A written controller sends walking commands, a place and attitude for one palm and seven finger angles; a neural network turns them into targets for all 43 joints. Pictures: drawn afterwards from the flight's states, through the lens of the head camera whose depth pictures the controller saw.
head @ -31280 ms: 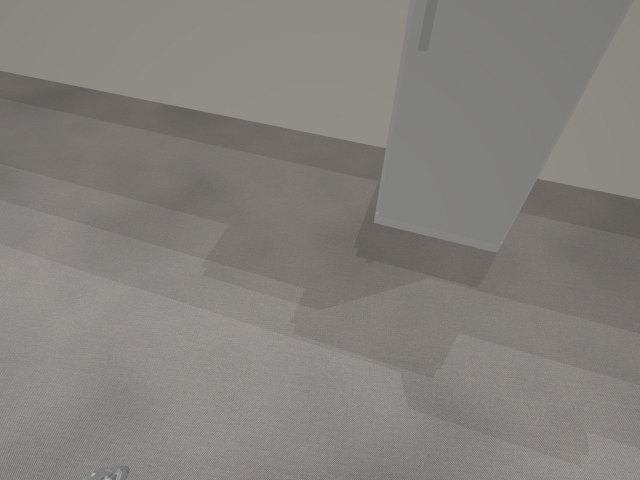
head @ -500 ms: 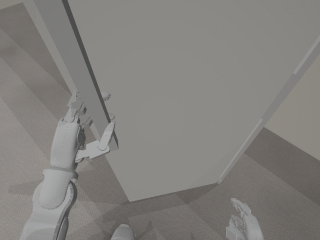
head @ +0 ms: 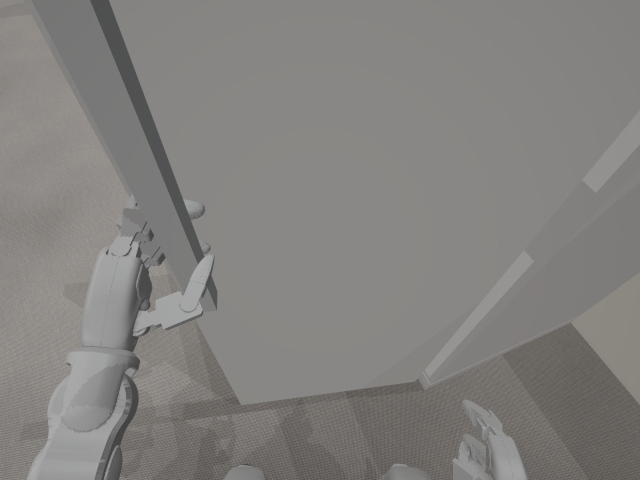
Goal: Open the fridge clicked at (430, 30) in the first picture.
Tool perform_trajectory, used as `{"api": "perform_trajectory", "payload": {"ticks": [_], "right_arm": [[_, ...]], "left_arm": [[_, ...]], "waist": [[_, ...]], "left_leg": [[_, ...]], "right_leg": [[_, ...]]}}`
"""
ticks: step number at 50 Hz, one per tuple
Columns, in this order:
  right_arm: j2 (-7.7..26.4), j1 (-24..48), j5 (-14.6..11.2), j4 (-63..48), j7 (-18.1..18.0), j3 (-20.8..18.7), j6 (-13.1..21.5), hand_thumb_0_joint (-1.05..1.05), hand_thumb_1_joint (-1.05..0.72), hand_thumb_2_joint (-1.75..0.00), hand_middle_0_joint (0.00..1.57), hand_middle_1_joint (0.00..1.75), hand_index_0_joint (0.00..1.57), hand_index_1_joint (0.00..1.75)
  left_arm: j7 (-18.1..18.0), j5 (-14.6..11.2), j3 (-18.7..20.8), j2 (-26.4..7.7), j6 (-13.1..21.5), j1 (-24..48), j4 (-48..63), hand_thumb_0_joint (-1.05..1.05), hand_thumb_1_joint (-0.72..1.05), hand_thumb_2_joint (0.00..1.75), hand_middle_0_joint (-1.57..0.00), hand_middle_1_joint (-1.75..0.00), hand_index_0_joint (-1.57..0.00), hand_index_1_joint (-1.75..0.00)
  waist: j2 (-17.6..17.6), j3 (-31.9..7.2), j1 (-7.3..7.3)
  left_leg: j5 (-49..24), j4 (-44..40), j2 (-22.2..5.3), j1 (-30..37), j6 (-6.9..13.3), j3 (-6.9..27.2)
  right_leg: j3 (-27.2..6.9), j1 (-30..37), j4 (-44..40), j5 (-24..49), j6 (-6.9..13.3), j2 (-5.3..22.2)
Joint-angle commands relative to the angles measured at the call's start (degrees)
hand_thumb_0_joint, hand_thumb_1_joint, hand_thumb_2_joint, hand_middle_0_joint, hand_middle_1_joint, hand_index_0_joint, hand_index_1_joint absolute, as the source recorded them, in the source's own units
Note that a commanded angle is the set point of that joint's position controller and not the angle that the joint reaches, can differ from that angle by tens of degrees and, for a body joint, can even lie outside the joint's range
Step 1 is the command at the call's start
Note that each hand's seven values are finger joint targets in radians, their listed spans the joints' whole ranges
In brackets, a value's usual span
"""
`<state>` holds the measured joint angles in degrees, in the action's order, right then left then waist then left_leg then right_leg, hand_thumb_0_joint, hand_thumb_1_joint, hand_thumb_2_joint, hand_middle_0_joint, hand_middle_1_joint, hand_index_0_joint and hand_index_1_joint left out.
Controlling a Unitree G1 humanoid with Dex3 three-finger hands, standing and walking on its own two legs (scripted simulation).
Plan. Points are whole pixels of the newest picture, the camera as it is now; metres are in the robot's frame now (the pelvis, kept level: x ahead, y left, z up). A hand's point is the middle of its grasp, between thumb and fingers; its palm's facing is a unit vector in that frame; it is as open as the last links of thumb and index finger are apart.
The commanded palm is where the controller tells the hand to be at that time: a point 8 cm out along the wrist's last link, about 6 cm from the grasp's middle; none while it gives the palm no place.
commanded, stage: stop walking and hold the door back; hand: left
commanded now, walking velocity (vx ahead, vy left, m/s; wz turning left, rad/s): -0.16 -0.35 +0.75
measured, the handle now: (158, 169) +0.32 +0.17 +0.24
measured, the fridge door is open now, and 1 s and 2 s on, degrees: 75 75 77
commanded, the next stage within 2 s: loosen the grip on the handle in 1.52 s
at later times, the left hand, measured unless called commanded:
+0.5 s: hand (207, 305) +0.25 +0.13 +0.14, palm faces +0.36 -0.91 -0.19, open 6.5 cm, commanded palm +0.23 +0.18 +0.13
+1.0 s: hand (204, 273) +0.28 +0.14 +0.14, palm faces +0.37 -0.91 -0.20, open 6.2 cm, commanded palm +0.23 +0.20 +0.13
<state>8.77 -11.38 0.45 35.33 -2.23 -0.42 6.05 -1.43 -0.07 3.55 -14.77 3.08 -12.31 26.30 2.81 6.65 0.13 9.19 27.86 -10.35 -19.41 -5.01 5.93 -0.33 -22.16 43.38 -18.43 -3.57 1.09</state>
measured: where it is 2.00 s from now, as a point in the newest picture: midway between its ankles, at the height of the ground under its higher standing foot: outside the picture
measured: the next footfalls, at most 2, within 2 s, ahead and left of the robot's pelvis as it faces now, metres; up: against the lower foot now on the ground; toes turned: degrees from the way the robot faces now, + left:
right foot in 0.06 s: -0.03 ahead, -0.21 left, +0.00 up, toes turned +6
left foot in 0.48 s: -0.08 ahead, +0.01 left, +0.00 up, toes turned +17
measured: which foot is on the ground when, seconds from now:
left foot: down 0.00-0.06, up 0.08-0.46, down 0.48-0.74, up 0.76-1.00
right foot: up 0.00-0.04, down 0.06-1.00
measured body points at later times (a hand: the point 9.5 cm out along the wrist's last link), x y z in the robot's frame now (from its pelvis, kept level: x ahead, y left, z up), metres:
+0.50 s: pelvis -0.09 -0.11 -0.01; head -0.06 -0.11 +0.44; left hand +0.23 +0.18 +0.15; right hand +0.17 -0.31 -0.07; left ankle -0.12 -0.01 -0.74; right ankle +0.00 -0.20 -0.74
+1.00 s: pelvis -0.11 -0.12 +0.00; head -0.08 -0.13 +0.45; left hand +0.26 +0.19 +0.16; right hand +0.03 -0.38 -0.12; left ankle -0.09 +0.03 -0.71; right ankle -0.04 -0.22 -0.74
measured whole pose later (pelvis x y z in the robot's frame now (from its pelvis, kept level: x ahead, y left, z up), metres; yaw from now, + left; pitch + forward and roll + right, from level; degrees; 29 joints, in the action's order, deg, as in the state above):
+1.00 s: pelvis -0.11 -0.12 +0.00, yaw +11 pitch -2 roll +2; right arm 17.6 -14.7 -1.2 42.0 -5.2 -0.6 2.5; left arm -2.4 -1.2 13.9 -18.7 10.4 34.1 -40.0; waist 0.5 5.1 4.3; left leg 19.2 41.5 -1.9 -20.4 -1.2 -3.1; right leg 2.1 -15.2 30.1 -12.7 0.7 2.7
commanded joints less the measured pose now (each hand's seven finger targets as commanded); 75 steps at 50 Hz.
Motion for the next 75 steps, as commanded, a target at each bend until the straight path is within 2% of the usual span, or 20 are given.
{"api": "perform_trajectory", "payload": {"ticks": [1,3,4,6,10,17,22,26,28,30,34,35,37,38,43,52,56,58,64,75], "right_arm": [[7.2,5.7,-1.8,-7.7,-0.9,-3.5,2.8,0.0,-0.9,-0.9,0.2,0.3,0.2,0.3],[4.0,7.4,-1.1,-7.9,-1.1,-2.4,2.3,0.0,-0.9,-0.9,0.2,0.3,0.2,0.3],[5.4,7.1,-0.9,-7.1,-2.1,-2.8,2.5,0.0,-0.9,-0.9,0.2,0.3,0.2,0.3],[6.8,8.3,-0.5,-5.6,-3.2,-2.7,3.0,0.0,-0.9,-0.9,0.2,0.3,0.2,0.3],[7.7,8.0,-0.3,-5.3,-4.7,-1.1,0.3,0.0,-0.9,-0.9,0.2,0.3,0.2,0.3],[9.4,7.4,-0.9,-6.4,-3.0,-0.6,-1.6,0.0,-0.9,-0.9,0.2,0.3,0.2,0.3],[10.1,5.0,-1.2,-6.4,-1.9,-0.9,-3.1,0.0,-0.9,-0.9,0.2,0.3,0.2,0.3],[10.7,4.8,-1.8,-6.6,-2.0,-0.9,-1.9,0.0,-0.9,-0.9,0.2,0.3,0.2,0.3],[11.6,3.1,-2.4,-5.1,-2.5,-1.5,-1.4,0.0,-0.9,-0.9,0.2,0.3,0.2,0.3],[11.8,2.6,-2.5,-4.6,-2.8,-1.4,-1.1,0.0,-0.9,-0.9,0.2,0.3,0.2,0.3],[12.8,2.0,-2.2,-2.7,-3.8,-0.9,-1.4,0.0,-0.9,-0.9,0.2,0.3,0.2,0.3],[12.2,1.8,-2.1,-2.4,-3.9,-0.8,-1.5,0.0,-0.9,-0.9,0.2,0.3,0.2,0.3],[11.6,0.7,-2.2,-2.2,-4.2,-1.6,-1.5,0.0,-0.9,-0.9,0.2,0.3,0.2,0.3],[12.5,0.4,-2.1,-1.6,-3.9,-2.2,-1.1,0.0,-0.9,-0.9,0.2,0.3,0.2,0.3],[12.2,0.1,-1.6,0.3,-3.9,-0.9,-0.7,0.0,-0.9,-0.9,0.2,0.3,0.2,0.3],[13.0,0.2,-1.5,-3.2,-3.1,-2.2,-1.1,0.0,-0.9,-0.9,0.2,0.3,0.2,0.3],[12.6,2.9,-2.0,-5.5,-2.5,-1.7,-1.4,0.0,-0.9,-0.9,0.2,0.3,0.2,0.3],[12.5,1.9,-1.5,-5.7,-2.5,-2.0,-1.4,0.0,-0.9,-0.9,0.2,0.3,0.2,0.3],[11.1,1.3,-1.9,-7.6,-2.4,-1.7,-2.4,0.0,-0.9,-0.9,0.2,0.3,0.2,0.3],[11.1,2.9,-1.3,-4.2,-4.2,-0.6,-2.4,0.0,-0.9,-0.9,0.2,0.3,0.2,0.3]], "left_arm": [[-2.8,-0.6,7.0,-6.4,6.1,7.8,16.6,0.0,0.9,0.9,-0.45,-1.4,-0.45,-1.4],[-3.8,-0.9,11.1,-11.8,6.1,10.0,19.7,0.0,0.9,0.9,-0.45,-1.4,-0.45,-1.4],[-4.6,-0.6,13.0,-11.4,5.0,7.8,8.2,0.0,0.9,0.9,-0.45,-1.4,-0.45,-1.4],[-5.3,-0.6,8.5,-8.9,4.8,20.5,3.6,0.0,0.9,0.9,-0.45,-1.4,-0.45,-1.4],[-7.2,-1.6,12.0,-11.5,7.1,29.4,-13.2,0.0,0.9,0.9,-0.45,-1.4,-0.45,-1.4],[-7.2,-1.4,9.0,-12.6,8.5,48.4,-23.8,0.0,0.9,0.9,-0.45,-1.4,-0.45,-1.4],[-6.7,-1.6,9.3,-13.4,8.5,55.1,-27.7,0.0,0.9,0.9,-0.45,-1.4,-0.45,-1.4],[-5.8,-1.6,4.6,-11.1,9.0,64.7,-32.4,0.0,0.9,0.9,-0.45,-1.4,-0.45,-1.4],[-5.7,-0.7,7.3,-14.3,8.2,66.2,-37.5,0.0,0.9,0.9,-0.45,-1.4,-0.45,-1.4],[-4.6,-1.6,3.5,-9.8,7.4,67.9,-39.4,0.0,0.9,0.9,-0.45,-1.4,-0.45,-1.4],[-4.2,-1.6,7.4,-15.3,7.1,69.2,-45.9,0.0,0.9,0.9,-0.45,-1.4,-0.45,-1.4],[-4.0,-1.4,6.5,-14.8,7.3,69.4,-47.7,0.0,0.9,0.9,-0.45,-1.4,-0.45,-1.4],[-4.5,-1.0,10.9,-20.4,6.6,68.7,-52.7,0.0,0.9,0.9,-0.45,-1.4,-0.45,-1.4],[-4.5,-1.4,12.9,-21.9,6.7,70.0,-52.5,0.0,0.9,0.9,-0.45,-1.4,-0.45,-1.4],[-3.6,-1.2,17.3,-24.1,9.6,67.6,-59.0,0.0,0.9,0.9,-0.45,-1.4,-0.45,-1.4],[-3.4,-1.8,17.5,-22.3,11.6,58.4,-48.2,0.0,0.9,0.9,-0.45,-1.4,-0.45,-1.4],[-2.5,-2.1,13.4,-17.1,12.3,57.2,-40.8,0.0,0.9,0.9,-0.45,-1.4,-0.45,-1.4],[-3.0,-1.3,15.0,-18.9,12.4,55.6,-39.0,0.0,0.9,0.9,-0.45,-1.4,-0.45,-1.4],[-3.8,-2.2,19.0,-20.1,11.2,37.5,-29.3,0.0,0.9,0.9,-0.45,-1.4,-0.45,-1.4],[-4.0,-2.2,13.5,-16.9,10.4,48.1,-36.1,0.0,0.9,0.9,-0.45,-1.4,-0.45,-1.4]], "waist": [[4.8,-15.7,-0.08],[-13.5,-15.8,-0.66],[-16.3,-17.2,-1.81],[-11.9,-13.8,-0.27],[-15.1,-14.6,-0.56],[-13.6,-17.6,-2.48],[-5.6,-22.4,-0.28],[15.2,-16.9,0.82],[5.2,-16.0,0.42],[4.6,-16.9,0.0],[4.3,-19.0,-0.9],[-1.6,-19.5,-0.69],[-16.7,-17.4,-1.29],[-17.6,-16.4,-1.47],[-13.6,-17.8,-0.83],[-9.6,-19.6,-0.24],[10.4,-19.5,-0.36],[7.6,-19.4,-0.96],[-4.1,-26.1,0.57],[-2.1,-18.2,0.07]], "left_leg": [[21.0,2.1,5.2,-4.4,5.2,-4.7],[25.6,35.0,11.6,-14.3,2.0,-10.8],[27.3,48.1,9.5,-17.3,3.5,-6.3],[22.0,54.1,7.5,-19.6,3.2,-3.3],[15.0,36.0,9.1,-11.9,3.5,-6.5],[16.7,12.4,10.3,-4.3,5.1,-9.2],[8.7,-7.2,10.3,10.3,7.1,-10.5],[11.5,-13.7,-10.0,14.7,18.4,16.5],[6.0,-9.3,-9.3,16.2,18.9,13.4],[0.7,-6.6,-6.4,16.3,16.6,5.8],[4.1,0.9,-1.8,7.1,11.7,-1.9],[7.7,7.6,1.6,1.4,9.5,-5.2],[23.9,26.8,9.6,-14.4,5.0,-7.4],[21.5,32.6,8.7,-15.1,4.6,-3.1],[12.4,26.9,7.9,-9.0,3.9,-6.2],[-1.0,-3.7,8.1,9.1,4.4,-9.9],[-9.8,-8.0,-4.0,9.6,11.3,3.9],[-14.3,-5.4,-5.7,7.6,12.1,3.9],[-13.1,4.3,3.5,5.9,4.5,-8.2],[0.3,-1.8,2.0,7.2,6.5,-6.4]], "right_leg": [[7.7,17.5,-22.1,0.3,0.9,-3.2],[-7.0,13.3,-27.7,7.4,10.6,15.1],[-13.9,11.3,-25.8,12.1,14.1,21.0],[-14.4,12.8,-21.0,26.9,14.8,21.5],[-4.3,16.8,-19.5,38.6,9.9,18.6],[-10.6,21.3,-24.5,23.8,11.6,22.3],[-4.8,17.0,-17.8,8.2,7.5,15.3],[3.7,-5.5,6.2,-11.1,2.8,0.8],[1.1,-8.9,8.7,-7.7,2.7,1.5],[3.1,-5.0,3.2,-5.6,2.4,1.0],[4.8,13.4,-14.8,0.4,3.0,-0.3],[-1.8,19.3,-19.2,0.1,4.9,3.6],[-28.2,23.5,-28.4,-2.4,13.8,20.9],[-29.0,22.4,-29.1,-1.2,13.8,21.6],[-9.0,19.8,-23.6,16.7,10.7,15.4],[-4.0,15.3,-19.9,11.5,6.9,10.0],[2.2,9.4,-8.3,4.7,2.6,-0.2],[1.5,10.4,-8.2,0.2,2.9,-0.2],[-4.9,21.0,-13.5,37.1,5.8,7.3],[-3.5,9.5,-18.3,11.3,3.5,3.2]]}}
